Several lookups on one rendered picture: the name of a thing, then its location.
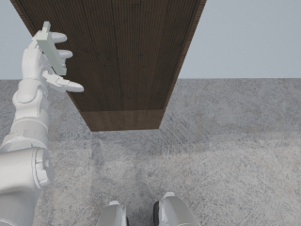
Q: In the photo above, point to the robot left shin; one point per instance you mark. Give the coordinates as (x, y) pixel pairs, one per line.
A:
(114, 202)

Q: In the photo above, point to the handle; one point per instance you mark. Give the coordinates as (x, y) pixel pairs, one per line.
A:
(48, 48)

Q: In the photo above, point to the left robot thigh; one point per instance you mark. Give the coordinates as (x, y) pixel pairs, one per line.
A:
(113, 215)

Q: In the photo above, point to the robot left hand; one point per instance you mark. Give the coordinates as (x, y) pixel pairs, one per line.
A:
(34, 64)

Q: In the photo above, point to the cupboard door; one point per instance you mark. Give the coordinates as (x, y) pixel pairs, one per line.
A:
(125, 53)

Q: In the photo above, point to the left robot upper arm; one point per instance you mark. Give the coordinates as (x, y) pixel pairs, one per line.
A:
(24, 174)

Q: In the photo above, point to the robot left forearm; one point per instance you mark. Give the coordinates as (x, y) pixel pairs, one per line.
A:
(31, 122)

